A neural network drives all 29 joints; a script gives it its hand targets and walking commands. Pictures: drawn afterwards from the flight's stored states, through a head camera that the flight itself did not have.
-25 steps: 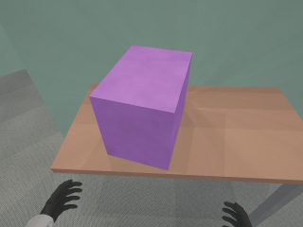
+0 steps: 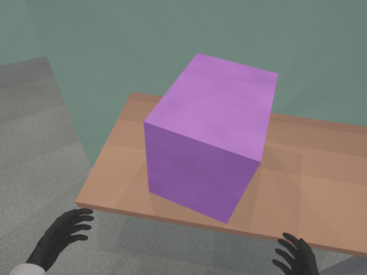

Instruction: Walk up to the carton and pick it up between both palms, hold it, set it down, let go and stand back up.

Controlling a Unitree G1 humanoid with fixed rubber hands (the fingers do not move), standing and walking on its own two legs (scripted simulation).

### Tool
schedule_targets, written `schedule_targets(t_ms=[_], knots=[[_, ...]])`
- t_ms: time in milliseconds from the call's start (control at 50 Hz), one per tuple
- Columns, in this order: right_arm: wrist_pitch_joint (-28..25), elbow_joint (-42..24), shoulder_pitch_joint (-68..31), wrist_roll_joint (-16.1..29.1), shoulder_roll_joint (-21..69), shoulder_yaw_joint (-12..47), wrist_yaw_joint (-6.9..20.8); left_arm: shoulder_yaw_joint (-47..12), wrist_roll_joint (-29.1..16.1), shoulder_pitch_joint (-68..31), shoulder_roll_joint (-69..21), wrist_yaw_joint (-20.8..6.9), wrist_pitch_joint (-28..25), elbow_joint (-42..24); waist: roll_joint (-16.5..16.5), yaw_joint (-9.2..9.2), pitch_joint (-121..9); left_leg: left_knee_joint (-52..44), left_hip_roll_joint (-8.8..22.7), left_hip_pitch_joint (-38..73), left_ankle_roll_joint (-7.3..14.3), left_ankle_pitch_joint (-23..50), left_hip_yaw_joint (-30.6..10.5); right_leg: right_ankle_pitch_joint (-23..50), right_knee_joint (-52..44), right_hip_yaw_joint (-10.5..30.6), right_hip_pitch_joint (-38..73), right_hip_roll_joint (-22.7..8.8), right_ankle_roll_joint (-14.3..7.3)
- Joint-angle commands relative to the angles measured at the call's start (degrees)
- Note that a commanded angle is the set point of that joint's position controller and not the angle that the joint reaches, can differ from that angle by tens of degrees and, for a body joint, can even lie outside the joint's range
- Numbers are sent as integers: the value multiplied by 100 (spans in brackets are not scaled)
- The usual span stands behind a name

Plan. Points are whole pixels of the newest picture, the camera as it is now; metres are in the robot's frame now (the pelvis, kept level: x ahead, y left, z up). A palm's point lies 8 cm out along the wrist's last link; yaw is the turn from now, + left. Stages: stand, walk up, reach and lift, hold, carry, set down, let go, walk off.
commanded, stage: reach and lift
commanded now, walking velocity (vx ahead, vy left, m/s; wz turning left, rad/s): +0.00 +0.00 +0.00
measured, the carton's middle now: (211, 134) +0.44 -0.02 +0.07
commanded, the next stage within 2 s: none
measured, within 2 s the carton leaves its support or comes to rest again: neither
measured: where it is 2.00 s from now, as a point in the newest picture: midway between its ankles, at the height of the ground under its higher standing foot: outside the picture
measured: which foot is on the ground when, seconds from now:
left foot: down 0.00-1.00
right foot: down 0.00-1.00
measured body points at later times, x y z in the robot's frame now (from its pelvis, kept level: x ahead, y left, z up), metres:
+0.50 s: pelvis -0.01 +0.05 +0.00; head -0.02 +0.08 +0.44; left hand +0.23 +0.28 +0.07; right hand +0.19 -0.16 +0.07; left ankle -0.04 +0.07 -0.74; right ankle -0.02 -0.15 -0.74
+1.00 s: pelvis -0.03 +0.05 +0.00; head -0.05 +0.07 +0.45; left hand +0.30 +0.26 +0.11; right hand +0.24 -0.18 +0.11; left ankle -0.04 +0.07 -0.74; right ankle -0.02 -0.15 -0.74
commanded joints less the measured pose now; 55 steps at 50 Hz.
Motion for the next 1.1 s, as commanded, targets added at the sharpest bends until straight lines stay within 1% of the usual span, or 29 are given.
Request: schedule_targets(t_ms=[0,100,120,180,220,240,340,380,420,460,480,540,600,620,680,700,760,800,820,840,880,900,940,960,980,1000,1040,1060,1080], knots=[[-332,-1130,238,28,-294,-142,-13,447,-115,-167,1028,44,-341,-1278,1136,-88,-374,-269,292,42,-613,3355,-522,1497,-190,235,-250,-40,-597],[-339,-1324,139,75,-442,-310,-30,426,-215,2,917,114,-278,-1759,1222,-80,-477,-144,391,235,-759,4166,-693,1402,-203,222,-291,25,-677],[-255,-1176,288,79,-448,-330,-44,380,-212,182,864,91,-162,-1581,1190,-162,-396,-157,409,327,-781,4280,-743,1334,-280,248,-280,27,-672],[-155,-1477,-61,104,-605,-457,-70,364,-302,-118,839,90,5,-1895,1065,-197,-414,-117,416,285,-819,4462,-795,1328,-332,251,-299,51,-689],[-80,-1587,-106,150,-703,-563,-55,403,-290,-123,888,157,102,-2175,1195,-193,-565,-141,490,311,-878,4672,-869,1211,-288,238,-195,112,-700],[25,-1526,1,180,-691,-555,-37,371,-288,7,786,172,193,-2160,1177,-228,-522,-206,525,278,-865,4647,-906,1190,-298,255,-92,131,-721],[711,-1679,-1147,365,-1016,-846,52,243,-482,-1241,818,306,669,-2262,1275,-338,-392,-545,646,-223,-789,3602,-1012,768,-190,296,-12,106,-651],[1048,-1788,-1540,404,-1143,-971,81,173,-544,-1591,771,354,945,-2205,1126,-378,-545,-700,692,-358,-705,3098,-1039,744,-130,319,105,86,-616],[1331,-1865,-1742,498,-1270,-1088,121,204,-559,-1801,777,401,1233,-2267,1089,-399,-699,-712,742,-236,-760,3295,-1070,826,-109,336,66,94,-572],[1625,-1799,-2138,579,-1330,-1066,109,257,-492,-2218,715,367,1541,-1949,984,-403,-674,-705,652,-262,-731,3073,-989,860,-172,354,52,64,-621],[1769,-1756,-2346,616,-1420,-1136,116,307,-453,-2504,756,366,1661,-1918,1056,-408,-634,-740,648,-345,-731,2957,-970,844,-161,358,10,59,-632],[2022,-1780,-2763,722,-1613,-1295,131,314,-476,-2902,734,381,1959,-2072,1051,-485,-836,-718,761,-9,-869,3262,-1115,787,-148,335,-191,94,-550],[2288,-1556,-3307,784,-1695,-1325,141,386,-365,-3425,702,318,2238,-1532,981,-490,-677,-804,686,-293,-760,2564,-1066,737,-157,322,-168,86,-586],[2347,-1566,-3422,817,-1691,-1327,139,349,-358,-3545,664,311,2279,-1513,980,-528,-822,-880,698,-417,-714,2273,-1086,828,-85,315,-32,93,-585],[2467,-1384,-3714,864,-1802,-1352,167,410,-332,-3862,662,287,2389,-1395,916,-616,-911,-794,720,-215,-764,2561,-1143,854,-69,293,-220,100,-562],[2469,-1466,-3966,901,-1780,-1315,176,436,-316,-4080,665,287,2409,-1348,918,-556,-1033,-819,679,-312,-715,2307,-1116,877,-54,301,-205,86,-578],[2499,-1249,-4424,867,-1802,-1393,227,330,-348,-4547,661,323,2409,-1041,937,-654,-1102,-851,773,-384,-702,2152,-1246,848,40,260,-309,111,-507],[2507,-1253,-4598,825,-1831,-1381,221,375,-311,-4697,663,298,2415,-879,771,-639,-1257,-882,708,-501,-593,1843,-1178,948,58,244,-157,124,-512],[2519,-1230,-4596,833,-1776,-1333,211,352,-351,-4709,691,292,2433,-798,657,-673,-1370,-857,687,-450,-590,1911,-1154,1041,69,279,-126,91,-515],[2522,-1214,-4716,881,-1832,-1380,215,314,-376,-4887,721,314,2423,-912,757,-699,-1475,-833,692,-412,-616,1984,-1162,1062,100,250,-178,110,-516],[2556,-1144,-4983,836,-1828,-1420,210,360,-405,-5195,845,335,2466,-788,672,-697,-1511,-752,660,-313,-659,2192,-1108,1054,32,259,-298,85,-508],[2597,-1093,-5321,798,-1832,-1447,186,375,-452,-5592,930,324,2479,-544,603,-721,-1465,-762,582,-504,-572,1882,-1031,952,19,285,-327,63,-515],[2605,-1045,-5484,828,-1802,-1444,189,308,-456,-5734,900,360,2456,-574,748,-718,-1784,-796,615,-565,-565,1823,-1062,1058,139,253,-172,99,-517],[2618,-791,-5134,841,-1719,-1379,197,326,-397,-5467,819,358,2472,-448,783,-760,-1777,-744,595,-364,-607,2066,-1052,1163,110,288,-177,76,-540],[2624,-855,-5703,862,-1867,-1466,191,338,-454,-6053,979,357,2472,-464,841,-759,-1873,-736,599,-421,-620,2022,-1046,1018,101,262,-303,87,-525],[2620,-722,-5615,866,-1831,-1440,194,303,-423,-5955,915,359,2521,-366,868,-796,-1887,-744,602,-353,-603,2023,-1049,1124,115,271,-213,101,-531],[2676,-467,-5715,822,-1753,-1366,159,286,-432,-6053,924,288,2600,110,604,-856,-1820,-732,515,-400,-547,2002,-959,1228,52,295,-186,62,-542],[2681,-571,-6055,835,-1841,-1443,121,304,-472,-6476,1084,277,2596,-12,694,-864,-2082,-695,451,-468,-548,2013,-890,1310,91,298,-151,48,-538],[2706,-323,-5587,865,-1749,-1382,121,243,-413,-6007,903,274,2608,69,713,-921,-2082,-675,466,-283,-572,2275,-927,1548,127,272,-43,98,-551]])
